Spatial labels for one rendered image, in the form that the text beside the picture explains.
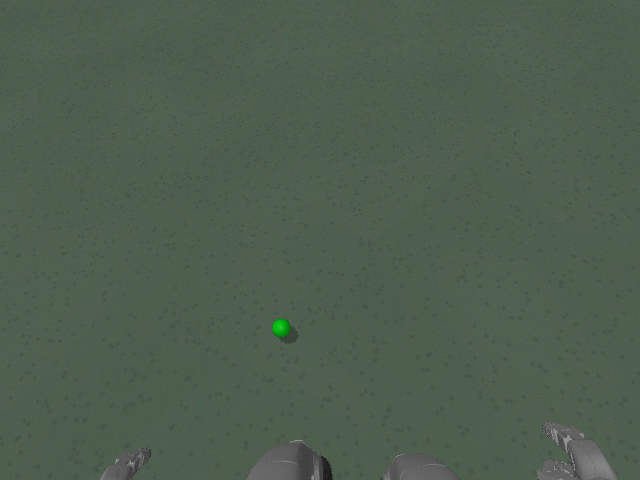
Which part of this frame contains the right robot hand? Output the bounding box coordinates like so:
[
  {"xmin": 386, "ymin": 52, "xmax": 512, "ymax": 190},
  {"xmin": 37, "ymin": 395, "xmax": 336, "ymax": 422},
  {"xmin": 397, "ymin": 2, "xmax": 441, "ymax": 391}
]
[{"xmin": 537, "ymin": 422, "xmax": 618, "ymax": 480}]

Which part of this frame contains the left robot hand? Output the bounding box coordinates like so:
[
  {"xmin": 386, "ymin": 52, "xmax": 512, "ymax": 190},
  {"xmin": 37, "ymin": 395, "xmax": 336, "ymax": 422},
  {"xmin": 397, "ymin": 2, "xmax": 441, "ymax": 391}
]
[{"xmin": 100, "ymin": 448, "xmax": 151, "ymax": 480}]

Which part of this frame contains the ball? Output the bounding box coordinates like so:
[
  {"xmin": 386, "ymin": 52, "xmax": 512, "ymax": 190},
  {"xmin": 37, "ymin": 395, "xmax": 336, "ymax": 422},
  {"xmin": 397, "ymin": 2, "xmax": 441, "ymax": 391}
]
[{"xmin": 272, "ymin": 319, "xmax": 291, "ymax": 337}]

